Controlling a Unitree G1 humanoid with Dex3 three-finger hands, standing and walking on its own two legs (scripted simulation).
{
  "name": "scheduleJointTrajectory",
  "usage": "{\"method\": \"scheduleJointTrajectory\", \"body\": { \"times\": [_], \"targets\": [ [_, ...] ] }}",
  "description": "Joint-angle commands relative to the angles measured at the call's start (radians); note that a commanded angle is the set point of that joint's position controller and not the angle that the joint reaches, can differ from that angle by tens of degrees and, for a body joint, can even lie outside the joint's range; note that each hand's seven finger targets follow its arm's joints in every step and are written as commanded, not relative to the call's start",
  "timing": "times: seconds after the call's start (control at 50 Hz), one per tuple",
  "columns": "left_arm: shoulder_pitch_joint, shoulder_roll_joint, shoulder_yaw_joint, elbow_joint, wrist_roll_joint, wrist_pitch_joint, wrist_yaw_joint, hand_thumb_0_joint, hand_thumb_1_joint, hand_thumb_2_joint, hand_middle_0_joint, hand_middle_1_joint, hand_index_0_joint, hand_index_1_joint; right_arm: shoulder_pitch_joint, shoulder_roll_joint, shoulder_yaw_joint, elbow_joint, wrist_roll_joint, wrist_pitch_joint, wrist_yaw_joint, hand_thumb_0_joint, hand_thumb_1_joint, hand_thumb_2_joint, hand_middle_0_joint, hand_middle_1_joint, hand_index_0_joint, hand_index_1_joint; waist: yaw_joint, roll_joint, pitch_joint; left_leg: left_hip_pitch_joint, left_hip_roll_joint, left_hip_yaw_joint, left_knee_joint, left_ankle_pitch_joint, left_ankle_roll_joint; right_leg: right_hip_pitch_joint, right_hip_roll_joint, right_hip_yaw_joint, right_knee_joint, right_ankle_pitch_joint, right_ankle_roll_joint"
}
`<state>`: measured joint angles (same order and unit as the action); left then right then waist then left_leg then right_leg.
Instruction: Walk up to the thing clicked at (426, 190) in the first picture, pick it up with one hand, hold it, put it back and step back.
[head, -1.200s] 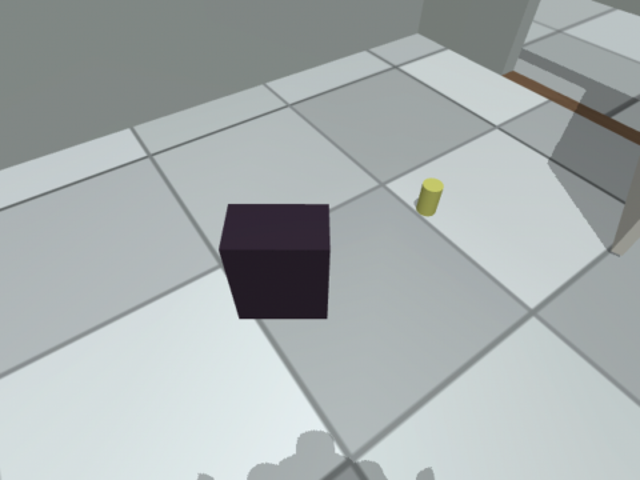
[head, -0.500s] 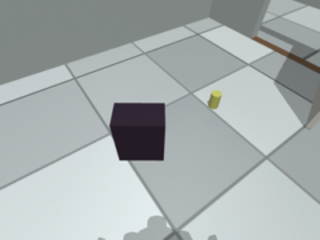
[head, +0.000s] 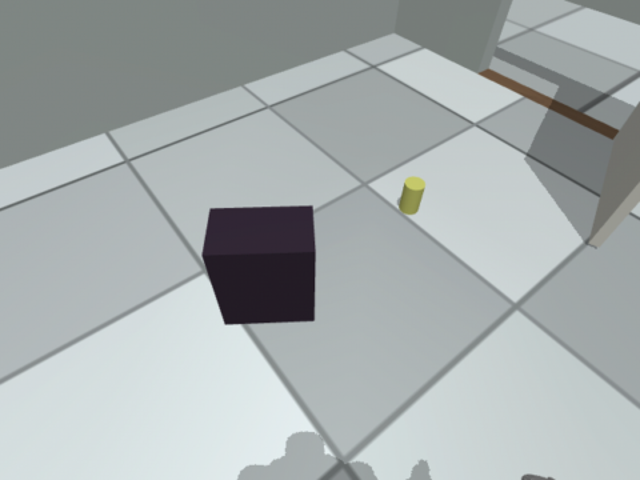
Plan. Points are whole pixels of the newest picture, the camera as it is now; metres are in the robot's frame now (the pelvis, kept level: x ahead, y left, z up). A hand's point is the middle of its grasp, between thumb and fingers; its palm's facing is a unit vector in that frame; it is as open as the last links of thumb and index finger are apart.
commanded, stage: walk up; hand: left
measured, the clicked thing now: (411, 196) +1.30 -0.41 -0.71
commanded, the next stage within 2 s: none
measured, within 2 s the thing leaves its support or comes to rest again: neither
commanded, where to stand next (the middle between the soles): +0.90 -0.44 m, yaw -27 degrees
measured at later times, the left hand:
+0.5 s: hand (224, 422) +0.23 +0.14 -0.15, palm faces -0.21 -0.91 -0.35, open 7.4 cm
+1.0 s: hand (322, 235) +0.58 +0.00 -0.13, palm faces -0.46 -0.79 -0.40, open 7.4 cm
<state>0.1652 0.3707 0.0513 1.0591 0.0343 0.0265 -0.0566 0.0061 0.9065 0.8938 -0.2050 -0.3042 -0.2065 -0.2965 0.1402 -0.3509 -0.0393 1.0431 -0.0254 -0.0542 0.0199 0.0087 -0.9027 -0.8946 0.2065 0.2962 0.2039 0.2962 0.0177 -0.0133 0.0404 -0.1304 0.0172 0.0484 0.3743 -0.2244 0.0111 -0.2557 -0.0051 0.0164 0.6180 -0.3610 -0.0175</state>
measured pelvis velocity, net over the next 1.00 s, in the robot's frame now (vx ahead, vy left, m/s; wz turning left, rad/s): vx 0.34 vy -0.20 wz -0.42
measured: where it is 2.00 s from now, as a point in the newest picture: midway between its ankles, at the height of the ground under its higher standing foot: (424, 327)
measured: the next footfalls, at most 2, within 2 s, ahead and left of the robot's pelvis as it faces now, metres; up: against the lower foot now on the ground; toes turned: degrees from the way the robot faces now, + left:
right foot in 0.24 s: +0.15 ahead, -0.24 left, +0.00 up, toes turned -15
left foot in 0.62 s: +0.36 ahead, -0.04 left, +0.00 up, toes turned -11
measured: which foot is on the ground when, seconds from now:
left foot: down 0.00-0.26, up 0.28-0.60, down 0.62-1.00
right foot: up 0.00-0.22, down 0.24-0.62, up 0.64-0.98, down 1.00-1.00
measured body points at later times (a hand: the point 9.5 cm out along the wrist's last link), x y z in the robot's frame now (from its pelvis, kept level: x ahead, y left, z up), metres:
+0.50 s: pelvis +0.14 -0.11 -0.01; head +0.15 -0.12 +0.44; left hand +0.24 +0.19 -0.12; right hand +0.16 -0.45 -0.12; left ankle +0.24 +0.00 -0.71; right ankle +0.11 -0.22 -0.74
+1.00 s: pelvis +0.34 -0.20 -0.02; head +0.36 -0.22 +0.43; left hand +0.60 +0.04 -0.10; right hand +0.20 -0.51 -0.13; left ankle +0.33 -0.03 -0.74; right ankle +0.39 -0.36 -0.74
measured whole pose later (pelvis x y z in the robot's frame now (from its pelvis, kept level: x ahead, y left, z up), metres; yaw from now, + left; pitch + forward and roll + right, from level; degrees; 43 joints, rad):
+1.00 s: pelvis +0.34 -0.20 -0.02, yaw -24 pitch -2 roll +2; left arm 0.18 0.45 0.07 0.85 0.01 -0.04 -0.10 0.01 0.91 0.89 -0.20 -0.30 -0.20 -0.30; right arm 0.41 -0.46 -0.06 0.87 -0.01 -0.07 0.05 0.01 -0.90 -0.89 0.21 0.30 0.20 0.30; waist -0.07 0.00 0.07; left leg -0.07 0.12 0.19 0.54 -0.42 -0.04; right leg -0.42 -0.07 -0.03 0.57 -0.15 -0.03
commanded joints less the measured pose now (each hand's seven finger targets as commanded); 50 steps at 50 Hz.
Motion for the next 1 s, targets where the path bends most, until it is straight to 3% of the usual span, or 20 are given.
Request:
{"method": "scheduleJointTrajectory", "body": {
  "times": [0.0, 0.08, 0.16, 0.22, 0.24, 0.26, 0.28, 0.34, 0.38, 0.5, 0.54, 0.58, 0.6, 0.62, 0.66, 0.74, 0.8, 0.92, 0.96, 0.98],
  "targets": [
    [-0.097, 0.240, 0.072, -0.175, 0.004, -0.026, -0.040, 0.000, 0.900, 0.900, -0.200, -0.300, -0.200, -0.300, 0.029, -0.363, -0.118, -0.122, -0.008, -0.043, -0.029, 0.000, -0.900, -0.900, 0.200, 0.300, 0.200, 0.300, -0.044, 0.073, 0.005, 0.110, 0.414, -0.339, -0.246, -0.376, 0.206, -0.401, -0.136, 0.120, 0.348, -0.014, 0.006],
    [-0.058, 0.226, 0.084, -0.199, -0.003, -0.024, -0.083, 0.000, 0.900, 0.900, -0.200, -0.300, -0.200, -0.300, -0.032, -0.356, -0.127, -0.183, -0.024, -0.048, -0.013, 0.000, -0.900, -0.900, 0.200, 0.300, 0.200, 0.300, -0.021, 0.184, 0.044, -0.008, 0.328, -0.098, -0.216, -0.306, 0.169, -0.244, -0.152, 0.026, 0.157, 0.025, 0.025],
    [0.005, 0.227, 0.089, -0.184, 0.001, -0.035, -0.082, 0.000, 0.900, 0.900, -0.200, -0.300, -0.200, -0.300, -0.047, -0.358, -0.127, -0.193, -0.028, -0.039, -0.002, 0.000, -0.900, -0.900, 0.200, 0.300, 0.200, 0.300, 0.000, 0.153, 0.028, -0.121, 0.255, 0.040, -0.080, -0.323, 0.134, -0.030, -0.083, -0.117, 0.063, 0.097, 0.013],
    [0.237, 0.291, 0.124, -0.127, 0.010, -0.057, -0.049, 0.000, 0.900, 0.900, -0.200, -0.300, -0.200, -0.300, -0.018, -0.301, -0.098, -0.199, -0.025, -0.016, 0.001, 0.000, -0.900, -0.900, 0.200, 0.300, 0.200, 0.300, 0.112, -0.109, -0.057, -0.281, 0.159, 0.134, 0.398, -0.231, 0.096, 0.281, 0.001, -0.135, -0.047, 0.011, -0.018],
    [0.360, 0.388, 0.154, -0.123, 0.008, -0.068, -0.025, 0.000, 0.900, 0.900, -0.200, -0.300, -0.200, -0.300, -0.005, -0.202, -0.060, -0.235, -0.011, -0.017, 0.009, 0.000, -0.900, -0.900, 0.200, 0.300, 0.200, 0.300, 0.170, -0.400, -0.062, -0.490, 0.020, 0.148, 0.743, -0.346, 0.039, 0.355, -0.174, 0.262, -0.283, -0.285, -0.094],
    [0.334, 0.452, 0.152, -0.152, -0.013, -0.074, -0.022, 0.000, 0.900, 0.900, -0.200, -0.300, -0.200, -0.300, -0.037, -0.250, -0.064, -0.277, 0.004, -0.022, 0.012, 0.000, -0.900, -0.900, 0.200, 0.300, 0.200, 0.300, 0.134, -0.387, -0.046, -0.603, -0.019, 0.010, 0.820, -0.377, 0.003, 0.309, -0.353, 0.710, -0.469, -0.324, -0.226],
    [0.249, 0.447, 0.147, -0.190, -0.027, -0.075, -0.016, 0.000, 0.900, 0.900, -0.200, -0.300, -0.200, -0.300, -0.061, -0.310, -0.076, -0.259, 0.008, -0.025, 0.008, 0.000, -0.900, -0.900, 0.200, 0.300, 0.200, 0.300, 0.100, -0.180, 0.006, -0.583, 0.066, -0.071, 0.849, -0.305, -0.003, 0.232, -0.394, 0.721, -0.462, -0.341, -0.268],
    [0.124, 0.350, 0.114, -0.230, -0.032, -0.081, 0.006, 0.000, 0.900, 0.900, -0.200, -0.300, -0.200, -0.300, 0.058, -0.297, -0.073, -0.202, 0.023, -0.028, 0.016, 0.000, -0.900, -0.900, 0.200, 0.300, 0.200, 0.300, 0.013, -0.126, 0.011, -0.462, 0.120, -0.078, 0.710, -0.183, 0.020, 0.131, -0.274, 0.403, -0.364, -0.137, -0.204],
    [0.118, 0.317, 0.098, -0.243, -0.029, -0.088, 0.004, 0.000, 0.900, 0.900, -0.200, -0.300, -0.200, -0.300, 0.105, -0.287, -0.078, -0.193, 0.012, -0.021, 0.032, 0.000, -0.900, -0.900, 0.200, 0.300, 0.200, 0.300, 0.001, -0.139, 0.033, -0.366, 0.103, -0.048, 0.583, -0.159, 0.015, 0.035, -0.204, 0.279, -0.367, -0.067, -0.186],
    [0.106, 0.319, 0.091, -0.301, -0.021, -0.103, -0.002, 0.000, 0.900, 0.900, -0.200, -0.300, -0.200, -0.300, 0.079, -0.273, -0.095, -0.249, -0.001, -0.037, 0.043, 0.000, -0.900, -0.900, 0.200, 0.300, 0.200, 0.300, -0.003, -0.090, 0.032, -0.236, 0.074, -0.011, 0.307, -0.035, -0.001, -0.061, -0.204, 0.234, -0.350, -0.110, -0.189],
    [0.057, 0.310, 0.084, -0.317, -0.020, -0.104, -0.002, 0.000, 0.900, 0.900, -0.200, -0.300, -0.200, -0.300, 0.159, -0.264, -0.101, -0.236, -0.003, -0.049, 0.038, 0.000, -0.900, -0.900, 0.200, 0.300, 0.200, 0.300, -0.059, -0.063, 0.018, -0.053, 0.049, 0.025, 0.236, 0.046, 0.001, -0.178, -0.178, 0.182, -0.254, -0.111, -0.167],
    [0.088, 0.219, 0.052, -0.327, -0.017, -0.104, -0.002, 0.000, 0.900, 0.900, -0.200, -0.300, -0.200, -0.300, 0.343, -0.333, -0.133, -0.195, -0.013, -0.068, 0.017, 0.000, -0.900, -0.900, 0.200, 0.300, 0.200, 0.300, -0.157, 0.186, -0.070, 0.282, 0.091, -0.101, 0.091, -0.148, 0.051, -0.389, -0.050, 0.074, 0.162, 0.019, -0.104],
    [0.115, 0.138, 0.032, -0.324, -0.020, -0.106, 0.002, 0.000, 0.900, 0.900, -0.200, -0.300, -0.200, -0.300, 0.411, -0.398, -0.146, -0.201, -0.028, -0.077, 0.006, 0.000, -0.900, -0.900, 0.200, 0.300, 0.200, 0.300, -0.168, 0.348, -0.067, 0.295, 0.337, -0.537, -0.092, -0.446, 0.095, -0.524, 0.102, 0.054, 0.486, -0.138, -0.039],
    [0.178, 0.237, 0.050, -0.309, -0.022, -0.101, 0.017, 0.000, 0.900, 0.900, -0.200, -0.300, -0.200, -0.300, 0.300, -0.431, -0.147, -0.246, 0.003, -0.079, 0.006, 0.000, -0.900, -0.900, 0.200, 0.300, 0.200, 0.300, -0.106, 0.219, -0.070, 0.219, 0.458, -0.785, -0.234, -0.611, 0.201, -0.520, 0.073, 0.113, 0.581, -0.149, -0.046],
    [0.179, 0.301, 0.059, -0.269, -0.023, -0.104, 0.017, 0.000, 0.900, 0.900, -0.200, -0.300, -0.200, -0.300, 0.162, -0.377, -0.125, -0.284, 0.022, -0.077, 0.011, 0.000, -0.900, -0.900, 0.200, 0.300, 0.200, 0.300, -0.036, 0.089, 0.030, 0.059, 0.424, -0.574, -0.190, -0.492, 0.234, -0.480, -0.034, 0.132, 0.586, -0.034, -0.030],
    [0.144, 0.251, 0.057, -0.255, -0.032, -0.101, -0.010, 0.000, 0.900, 0.900, -0.200, -0.300, -0.200, -0.300, 0.198, -0.322, -0.098, -0.261, 0.009, -0.080, 0.010, 0.000, -0.900, -0.900, 0.200, 0.300, 0.200, 0.300, -0.052, 0.169, 0.029, 0.015, 0.290, -0.184, -0.144, -0.023, 0.190, -0.362, -0.075, 0.070, 0.363, 0.043, 0.011],
    [0.058, 0.225, 0.051, -0.290, -0.030, -0.095, -0.027, 0.000, 0.900, 0.900, -0.200, -0.300, -0.200, -0.300, 0.198, -0.348, -0.104, -0.275, 0.008, -0.079, 0.011, 0.000, -0.900, -0.900, 0.200, 0.300, 0.200, 0.300, -0.053, 0.184, 0.021, 0.017, 0.311, -0.102, -0.129, 0.088, 0.217, -0.309, -0.096, 0.028, 0.204, 0.056, 0.015],
    [0.015, 0.212, 0.056, -0.277, -0.028, -0.092, -0.037, 0.000, 0.900, 0.900, -0.200, -0.300, -0.200, -0.300, 0.180, -0.362, -0.104, -0.279, 0.014, -0.052, 0.014, 0.000, -0.900, -0.900, 0.200, 0.300, 0.200, 0.300, -0.038, 0.150, -0.016, -0.041, 0.261, 0.007, -0.022, 0.065, 0.155, -0.065, -0.030, -0.093, -0.023, 0.200, -0.016],
    [0.128, 0.254, 0.079, -0.229, -0.025, -0.100, -0.024, 0.000, 0.900, 0.900, -0.200, -0.300, -0.200, -0.300, 0.178, -0.320, -0.087, -0.286, 0.014, -0.040, 0.012, 0.000, -0.900, -0.900, 0.200, 0.300, 0.200, 0.300, 0.033, 0.010, -0.079, -0.126, 0.211, 0.071, 0.222, 0.122, 0.110, 0.185, 0.004, -0.093, -0.088, 0.223, -0.031],
    [0.238, 0.306, 0.102, -0.207, -0.024, -0.108, -0.009, 0.000, 0.900, 0.900, -0.200, -0.300, -0.200, -0.300, 0.232, -0.266, -0.063, -0.286, 0.012, -0.038, 0.012, 0.000, -0.900, -0.900, 0.200, 0.300, 0.200, 0.300, 0.086, -0.147, -0.145, -0.231, 0.145, 0.103, 0.489, 0.073, 0.081, 0.356, -0.028, -0.001, -0.139, 0.091, -0.054]
  ]
}}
